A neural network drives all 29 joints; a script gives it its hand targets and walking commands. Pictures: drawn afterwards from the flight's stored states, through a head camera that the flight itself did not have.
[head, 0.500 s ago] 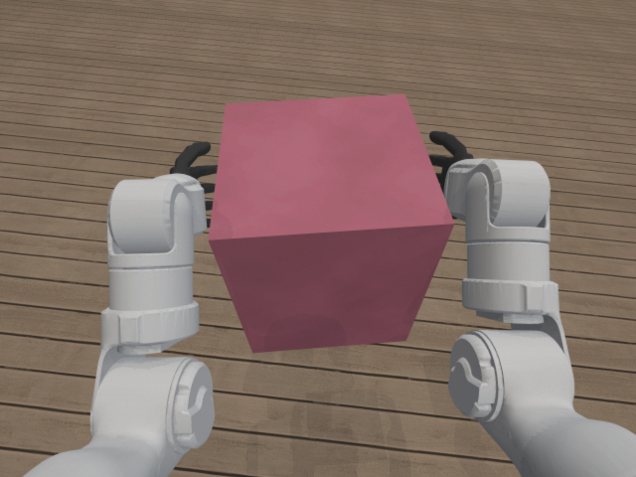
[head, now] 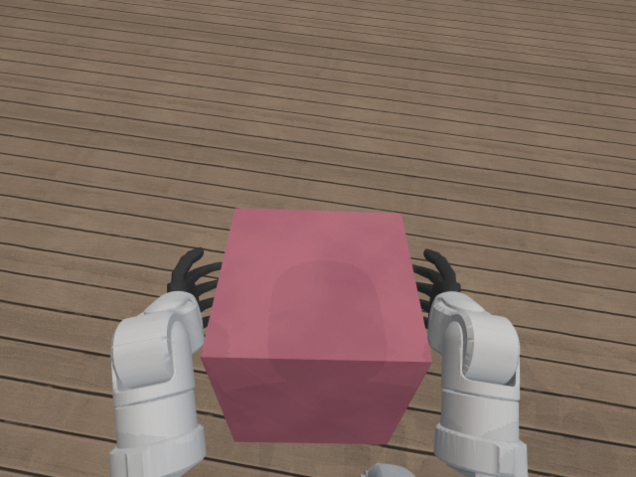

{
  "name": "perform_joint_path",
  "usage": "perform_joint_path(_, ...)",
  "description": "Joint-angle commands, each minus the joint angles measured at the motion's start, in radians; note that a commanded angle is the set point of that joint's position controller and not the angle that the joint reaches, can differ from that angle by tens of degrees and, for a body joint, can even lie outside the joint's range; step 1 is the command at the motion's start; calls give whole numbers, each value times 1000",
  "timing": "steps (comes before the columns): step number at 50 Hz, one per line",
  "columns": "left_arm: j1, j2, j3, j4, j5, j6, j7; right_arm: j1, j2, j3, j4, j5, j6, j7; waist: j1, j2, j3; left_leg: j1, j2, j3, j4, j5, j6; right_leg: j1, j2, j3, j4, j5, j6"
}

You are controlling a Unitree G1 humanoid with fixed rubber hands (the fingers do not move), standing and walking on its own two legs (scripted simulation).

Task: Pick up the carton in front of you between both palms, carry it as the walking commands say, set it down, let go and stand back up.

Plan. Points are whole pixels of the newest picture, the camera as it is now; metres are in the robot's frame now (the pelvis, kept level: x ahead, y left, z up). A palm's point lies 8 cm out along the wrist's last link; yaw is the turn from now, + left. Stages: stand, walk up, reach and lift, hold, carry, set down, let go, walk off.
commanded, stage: carry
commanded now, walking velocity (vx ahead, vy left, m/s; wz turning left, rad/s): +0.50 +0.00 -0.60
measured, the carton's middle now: (314, 331) +0.30 +0.01 -0.02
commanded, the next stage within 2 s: none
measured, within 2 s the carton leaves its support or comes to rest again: neither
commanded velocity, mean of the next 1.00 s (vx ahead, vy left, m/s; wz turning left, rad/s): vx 0.50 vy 0.00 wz -0.60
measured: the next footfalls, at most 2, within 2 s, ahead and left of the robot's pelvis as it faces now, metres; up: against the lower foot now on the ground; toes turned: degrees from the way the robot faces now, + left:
right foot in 0.26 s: +0.37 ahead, -0.10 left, +0.00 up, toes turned -16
left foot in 0.74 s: +0.71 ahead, +0.02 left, +0.00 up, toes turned -14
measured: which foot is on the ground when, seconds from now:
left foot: down 0.00-0.28, up 0.30-0.72, down 0.74-1.00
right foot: up 0.00-0.24, down 0.26-0.74, up 0.76-1.00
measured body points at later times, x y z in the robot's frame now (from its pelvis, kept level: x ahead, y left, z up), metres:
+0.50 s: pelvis +0.34 -0.05 +0.00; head +0.32 -0.05 +0.45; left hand +0.64 +0.04 +0.09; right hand +0.58 -0.25 +0.08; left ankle +0.42 +0.12 -0.68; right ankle +0.33 -0.09 -0.75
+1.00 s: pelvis +0.64 -0.08 +0.01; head +0.65 -0.05 +0.46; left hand +0.95 -0.11 +0.07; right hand +0.77 -0.35 +0.08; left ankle +0.67 +0.03 -0.75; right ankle +0.61 -0.22 -0.68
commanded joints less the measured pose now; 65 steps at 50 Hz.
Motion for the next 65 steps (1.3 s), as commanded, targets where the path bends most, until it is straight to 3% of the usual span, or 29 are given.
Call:
perform_joint_path(1, -423, -1027, -816, -184, -353, -49, -226, -423, 1044, 780, -182, 401, -37, 245, -38, 132, -558, 587, 304, -211, -70, 549, 51, -165, -25, 6, -123, 54, 0)
perform_joint_path(8, -210, -942, -893, -274, -361, -44, -228, -224, 896, 828, -243, 465, -20, 301, -30, 174, -373, 476, 209, 39, -50, 796, -20, -8, 80, -177, -553, 381, -41)
perform_joint_path(10, -183, -896, -888, -260, -362, -26, -236, -212, 844, 823, -242, 460, -5, 300, -19, 200, -383, 470, 223, 74, 75, 962, -49, 112, 133, -224, -575, 386, -71)
perform_joint_path(12, -209, -869, -877, -245, -362, -8, -245, -222, 803, 818, -232, 455, 11, 301, 0, 186, -424, 352, 205, 117, 328, 903, -91, 368, 175, -240, -665, 394, -99)
perform_joint_path(13, -219, -859, -864, -229, -360, 4, -250, -256, 783, 816, -226, 447, 18, 301, 21, 123, -437, 172, 180, 75, 519, 634, -114, 553, 122, -139, -667, 369, -107)
perform_joint_path(14, -228, -824, -843, -195, -350, 14, -254, -278, 772, 817, -215, 444, 35, 300, 2, -106, -430, -163, 71, 4, 784, 21, -154, 747, -155, 303, -630, 556, -232)
perform_joint_path(15, -208, -819, -835, -154, -353, 19, -257, -256, 756, 802, -189, 443, 44, 297, 9, -184, -482, -390, -30, -134, 1018, -331, -165, 853, -281, 613, -743, 504, -378)
perform_joint_path(16, -211, -830, -841, -141, -369, 22, -261, -259, 766, 797, -157, 436, 43, 294, 15, -126, -440, -461, 27, -238, 1080, -321, -144, 800, -274, 559, -779, 540, -374)
perform_joint_path(18, -255, -884, -854, -142, -389, 14, -268, -285, 809, 799, -147, 423, 33, 293, -3, -3, -379, -440, 110, -277, 971, -228, -128, 610, -211, 392, -768, 586, -279)
perform_joint_path(19, -292, -899, -864, -157, -401, 11, -271, -295, 834, 801, -141, 423, 27, 292, -10, 20, -374, -385, 130, -282, 873, -190, -132, 516, -185, 326, -795, 494, -239)
perform_joint_path(21, -333, -905, -869, -182, -418, 7, -275, -318, 855, 811, -149, 422, 16, 285, -13, -26, -367, -317, 123, -242, 734, -128, -150, 398, -128, 246, -858, 322, -216)
perform_joint_path(25, -294, -870, -852, -170, -408, 10, -273, -312, 843, 822, -152, 420, 20, 265, -4, -75, -331, -351, 119, -200, 471, -24, -193, 377, -95, 226, -908, 220, -232)
perform_joint_path(32, -229, -865, -825, -146, -367, 6, -269, -310, 847, 841, -168, 452, 24, 274, 13, -117, -300, -297, 59, -158, 191, 149, -168, 462, -68, 210, -824, 517, -181)
perform_joint_path(35, -229, -866, -833, -148, -366, 4, -263, -292, 837, 835, -169, 457, 26, 278, 1, -129, -314, -81, 32, -125, 46, 134, -148, 419, -60, 206, -714, 567, -148)
perform_joint_path(36, -228, -863, -838, -150, -368, 5, -262, -264, 838, 828, -152, 453, 24, 278, -22, -78, -376, 142, 28, -91, -17, 126, -143, 330, -22, 155, -567, 529, -114)
perform_joint_path(37, -220, -852, -843, -154, -369, 8, -263, -228, 824, 812, -129, 436, 22, 278, -37, 35, -474, 398, 178, -241, -32, -36, -113, 165, 37, 99, -332, 340, -70)
perform_joint_path(38, -234, -858, -865, -159, -383, 17, -264, -204, 805, 791, -87, 412, 15, 277, -28, 338, -524, 577, 473, -688, -99, -74, 9, -105, 138, 33, -61, 12, -25)
perform_joint_path(39, -264, -866, -882, -173, -400, 15, -269, -176, 830, 781, -74, 406, 1, 275, -26, 354, -534, 558, 520, -794, -114, -27, 74, -188, 83, 71, 87, -105, -41)
perform_joint_path(41, -309, -905, -901, -201, -418, -5, -277, -223, 897, 791, -126, 420, -19, 280, -31, 160, -458, 418, 452, -575, -120, -14, 37, -203, -9, 89, 152, -39, -57)
perform_joint_path(42, -316, -921, -902, -206, -419, -14, -276, -251, 917, 802, -145, 430, -26, 283, -27, 107, -413, 330, 428, -471, -158, -59, 10, -182, -41, 93, 94, 19, -51)
perform_joint_path(45, -288, -926, -913, -215, -399, -31, -260, -253, 915, 822, -171, 455, -35, 293, -31, 170, -356, 239, 381, -262, -219, -88, -22, -143, -35, 30, -55, 97, -31)
perform_joint_path(50, -211, -889, -896, -246, -357, -31, -230, -239, 841, 840, -252, 486, -19, 303, -36, 164, -312, 317, 355, -83, -206, 90, -22, -182, -20, -42, -251, 213, -14)
perform_joint_path(55, -190, -831, -869, -253, -340, 7, -216, -226, 770, 821, -257, 478, 22, 302, -35, 187, -234, 359, 325, 56, -161, 258, -54, -121, 20, -122, -443, 304, -41)
perform_joint_path(60, -210, -813, -852, -222, -351, 37, -228, -250, 741, 801, -235, 455, 54, 299, -6, 239, -289, 388, 286, 157, 179, 816, -120, 232, 149, -225, -622, 293, -108)
perform_joint_path(61, -222, -821, -844, -213, -351, 40, -232, -269, 739, 805, -229, 452, 56, 301, 10, 179, -347, 274, 248, 152, 365, 667, -140, 448, 145, -194, -672, 290, -105)
perform_joint_path(62, -208, -811, -832, -209, -350, 46, -233, -280, 734, 800, -218, 445, 57, 301, 18, 35, -366, 84, 225, 100, 578, 259, -155, 592, -50, 66, -684, 245, -102)
perform_joint_path(63, -229, -817, -822, -166, -337, 34, -240, -291, 764, 811, -233, 458, 66, 301, 1, -295, -466, -271, 53, -6, 860, -269, -201, 854, -311, 554, -781, 284, -282)
perform_joint_path(64, -229, -856, -840, -182, -364, 32, -245, -293, 774, 808, -210, 452, 58, 302, 11, -162, -426, -390, 73, -144, 964, -329, -167, 857, -319, 526, -830, 438, -276)
perform_joint_path(65, -244, -892, -845, -190, -377, 20, -249, -316, 810, 813, -216, 458, 48, 306, 10, -118, -410, -402, 97, -202, 983, -301, -124, 791, -293, 420, -798, 547, -249)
